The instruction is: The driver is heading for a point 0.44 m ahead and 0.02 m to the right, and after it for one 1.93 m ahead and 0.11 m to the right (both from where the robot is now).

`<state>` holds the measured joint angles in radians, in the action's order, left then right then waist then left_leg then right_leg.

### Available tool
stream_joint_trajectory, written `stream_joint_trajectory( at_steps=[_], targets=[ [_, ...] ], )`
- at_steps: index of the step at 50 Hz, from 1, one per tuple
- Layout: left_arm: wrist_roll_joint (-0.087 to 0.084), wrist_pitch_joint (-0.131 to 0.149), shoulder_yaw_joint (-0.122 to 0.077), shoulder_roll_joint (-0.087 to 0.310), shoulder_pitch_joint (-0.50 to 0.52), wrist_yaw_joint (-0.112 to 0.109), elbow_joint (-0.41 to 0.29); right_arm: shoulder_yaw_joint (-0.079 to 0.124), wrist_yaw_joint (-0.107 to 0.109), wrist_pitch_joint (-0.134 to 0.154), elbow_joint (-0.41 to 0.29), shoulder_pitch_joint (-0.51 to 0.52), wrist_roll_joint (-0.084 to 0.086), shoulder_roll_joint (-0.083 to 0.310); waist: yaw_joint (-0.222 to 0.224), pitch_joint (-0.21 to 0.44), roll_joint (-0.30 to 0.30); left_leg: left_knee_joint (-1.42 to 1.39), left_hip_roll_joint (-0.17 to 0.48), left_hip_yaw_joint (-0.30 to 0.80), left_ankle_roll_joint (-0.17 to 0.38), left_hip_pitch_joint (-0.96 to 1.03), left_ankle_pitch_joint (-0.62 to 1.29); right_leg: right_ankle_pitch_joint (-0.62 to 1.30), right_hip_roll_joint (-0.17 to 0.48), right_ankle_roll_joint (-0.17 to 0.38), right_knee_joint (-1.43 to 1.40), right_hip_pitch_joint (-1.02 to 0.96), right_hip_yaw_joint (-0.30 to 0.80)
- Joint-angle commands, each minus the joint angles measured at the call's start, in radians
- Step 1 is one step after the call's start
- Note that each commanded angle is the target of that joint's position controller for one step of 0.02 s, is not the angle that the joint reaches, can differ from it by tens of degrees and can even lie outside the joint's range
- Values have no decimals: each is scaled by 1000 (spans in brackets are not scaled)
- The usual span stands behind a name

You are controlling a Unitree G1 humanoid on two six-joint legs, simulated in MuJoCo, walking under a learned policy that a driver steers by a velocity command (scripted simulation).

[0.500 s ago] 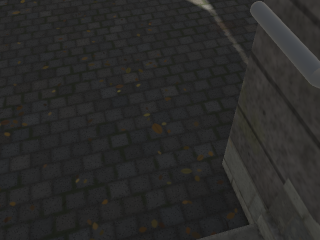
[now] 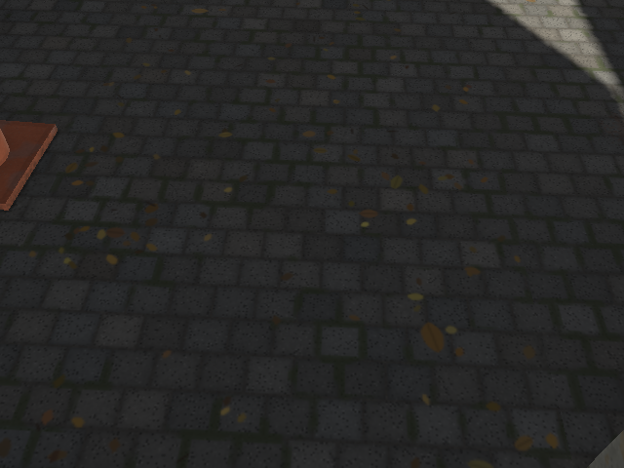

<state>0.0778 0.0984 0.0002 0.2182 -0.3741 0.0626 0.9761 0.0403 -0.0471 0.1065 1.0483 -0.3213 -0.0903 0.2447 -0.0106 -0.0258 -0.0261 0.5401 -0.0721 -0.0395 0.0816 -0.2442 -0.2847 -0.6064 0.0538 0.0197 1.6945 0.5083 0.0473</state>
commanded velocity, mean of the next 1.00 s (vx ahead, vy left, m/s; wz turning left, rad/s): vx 0.50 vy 0.00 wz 0.14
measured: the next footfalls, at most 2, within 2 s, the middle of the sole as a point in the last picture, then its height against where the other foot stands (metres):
right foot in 0.28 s outside the picture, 0.17 m lower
left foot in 0.72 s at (278, 445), level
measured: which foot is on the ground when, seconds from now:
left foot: down 0.00-0.30, up 0.32-0.70, down 0.72-1.00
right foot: up 0.00-0.26, down 0.28-0.74, up 0.76-1.00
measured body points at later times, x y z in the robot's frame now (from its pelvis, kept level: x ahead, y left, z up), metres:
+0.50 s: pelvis +0.33 -0.07 -0.17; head +0.34 -0.06 +0.28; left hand +0.26 +0.17 -0.32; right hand +0.50 -0.29 -0.29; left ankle +0.35 +0.07 -0.74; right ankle +0.32 -0.16 -0.90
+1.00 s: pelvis +0.62 +0.02 -0.15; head +0.63 +0.03 +0.30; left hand +0.71 +0.30 -0.28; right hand +0.68 -0.24 -0.28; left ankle +0.59 +0.09 -0.90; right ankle +0.75 -0.16 -0.81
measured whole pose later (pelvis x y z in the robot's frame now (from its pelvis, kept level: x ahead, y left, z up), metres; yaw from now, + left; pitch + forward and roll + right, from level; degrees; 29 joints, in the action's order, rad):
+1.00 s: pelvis +0.62 +0.02 -0.15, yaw +5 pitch +2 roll +0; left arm -0.03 0.06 -0.09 0.26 -0.16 -0.02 0.91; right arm 0.07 -0.01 0.09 0.92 -0.32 0.00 0.20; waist -0.03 0.01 -0.04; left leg 0.26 -0.06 -0.08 0.08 -0.13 -0.17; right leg -0.09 0.09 0.04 1.00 0.73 0.10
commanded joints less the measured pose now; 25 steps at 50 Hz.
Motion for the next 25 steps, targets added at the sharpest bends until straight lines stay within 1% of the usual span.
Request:
stream_joint_trajectory(
  at_steps=[1, 2, 3, 4, 5, 6, 7, 8, 9, 10, 11, 12, 13, 14, 15, 16, 17, 18, 19, 20, 21, 22, 23, 24, 25],
  targets=[
    [28, 17, 8, -4, 91, -39, -108, -52, 1, 28, -114, 114, 10, -28, 50, -166, -5, -247, 311, 285, 291, -318, 190, 451, 150, 69, -597, 153, 86],
    [25, -3, 12, -14, 83, -37, -120, -49, -6, 31, -103, 73, 27, 19, 64, -106, 50, -230, 261, 300, 292, -400, 111, 475, 102, 50, -632, 39, 28],
    [18, -6, 14, 6, 90, -29, -141, -36, -11, 42, -103, 74, 20, 59, 71, -53, 72, -165, 213, 265, 266, -496, 126, 536, 86, 37, -621, -71, -11],
    [26, -6, 31, 1, -9, 1, -141, -28, -20, 53, -136, 90, -13, 112, 108, -5, 46, -49, 168, 213, 235, -645, 156, 677, 36, 30, -526, -261, -68],
    [23, -4, 38, 15, 33, 16, -125, -31, -7, 71, -150, 63, -22, 72, 37, -21, -20, 61, 135, 195, 200, -501, 74, 1028, 85, 7, -757, -97, 79],
    [17, -7, 35, 37, 67, 8, -119, -32, 8, 73, -162, 44, -16, 70, -6, -26, -34, 131, 65, 117, 138, -504, -121, 1267, 75, 1, -1023, -187, 32],
    [10, -21, 23, 70, 165, -3, -164, -44, 8, 61, -143, -17, -18, 89, -6, -28, 26, 117, 65, 180, 139, -552, -227, 1206, 40, -11, -996, -259, -43],
    [5, -31, 20, 96, 225, 2, -199, -35, 8, 50, -125, -68, -15, 119, -12, -52, 50, 176, 98, 251, 144, -515, -276, 1132, 45, -18, -1005, -229, -40],
    [19, -37, 13, 137, 255, -1, -195, -32, 6, 37, -117, -145, 2, 105, -42, -80, 18, 225, 148, 321, 158, -364, -268, 999, 58, -28, -1103, -131, -39],
    [28, -37, 18, 133, 316, 1, -207, -32, 6, 31, -100, -211, 17, 104, -73, -102, 24, 261, 176, 388, 160, -234, -207, 957, 70, -21, -1193, -82, -25],
    [33, -35, 31, 110, 368, 3, -214, -29, 13, 21, -81, -251, 35, 103, -111, -108, 39, 317, 184, 429, 155, -96, -178, 947, 71, -20, -1321, -34, -7],
    [38, -34, 23, 114, 393, 2, -206, -30, 20, 9, -63, -289, 40, 91, -129, -113, 30, 394, 167, 424, 126, -20, -220, 1040, 86, -5, -1431, -60, 0],
    [-165, -4, -37, 160, 378, -23, -214, 7, 77, -34, -96, -136, 148, 95, -78, -109, 29, 490, 101, 393, 105, 36, 57, 846, 19, -12, -1495, -30, 1],
    [-173, -1, -44, 174, 175, -41, -134, 7, 96, -48, -68, -156, 129, 77, -7, -26, -2, 720, 70, 354, 71, -51, 95, 1068, 55, 19, -1415, -267, -16],
    [-127, -1, -53, 172, -120, -38, -45, 6, 88, -38, -39, -191, 128, 30, 103, 126, -31, 1041, -4, 271, 26, -300, -96, 1393, 135, 78, -1239, -636, 11],
    [-112, -8, -77, 228, -270, -31, 13, -16, 80, -23, -37, -330, 161, -67, 117, 325, -241, 1511, -77, 213, -37, -714, -647, 1481, 299, 198, -926, -1109, 123],
    [-134, -31, -101, 268, -279, -27, 15, -15, 84, -4, -118, -312, 173, -2, 121, 439, -311, 1682, 13, 204, -64, -859, -561, 1106, 369, 261, -990, -1146, 339],
    [-133, -41, -101, 241, -291, -33, 30, -11, 97, 0, -199, -123, 199, -3, 168, 404, -308, 1678, 34, 163, -66, -1014, -447, 567, 412, 323, -1187, -1095, 496],
    [-98, -48, -68, 108, -195, -47, 0, -5, 117, -23, -245, 86, 191, 22, 164, 260, 24, 1504, 100, 108, -37, -1044, -232, 168, 349, 271, -1355, -906, 505],
    [-84, -42, -72, 152, -85, -58, -14, -7, 131, -35, -280, 134, 193, -1, 114, 121, -22, 1466, 117, 104, -50, -1007, -156, 237, 385, 307, -1388, -691, 588],
    [-70, -30, -49, 101, 1, -57, -31, -9, 130, -48, -290, 154, 166, -11, 45, 53, 52, 1407, 158, 122, -44, -926, -143, 315, 372, 287, -1379, -482, 571],
    [-72, -9, -24, 22, 24, -54, -23, 1, 119, -52, -288, 172, 164, -6, 10, -34, 44, 1214, 180, 196, -10, -911, -4, 323, 308, 219, -1348, -351, 454],
    [-68, -1, -18, 19, 90, -62, -34, 1, 109, -49, -292, 154, 145, -28, -46, -64, 4, 1012, 200, 175, -22, -786, 66, 385, 229, 181, -1379, -174, 313],
    [-70, -5, -28, 55, 127, -73, -50, 6, 104, -50, -294, 137, 130, -23, -58, -89, -43, 774, 190, 131, -42, -646, 127, 453, 141, 169, -1424, -51, 187],
    [-74, -5, -36, 76, 109, -92, -49, 7, 97, -43, -315, 165, 107, -29, -45, -69, -80, 619, 185, 102, -67, -533, 228, 566, 118, 174, -1444, -11, 138]
  ],
)
Velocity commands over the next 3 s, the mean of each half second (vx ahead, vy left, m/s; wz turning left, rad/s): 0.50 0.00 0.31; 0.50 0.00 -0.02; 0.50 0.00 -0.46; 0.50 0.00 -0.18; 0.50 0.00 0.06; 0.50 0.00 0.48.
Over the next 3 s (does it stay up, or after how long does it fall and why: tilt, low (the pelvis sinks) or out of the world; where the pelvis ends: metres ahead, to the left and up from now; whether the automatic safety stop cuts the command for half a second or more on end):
stays up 1.70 -0.12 -0.17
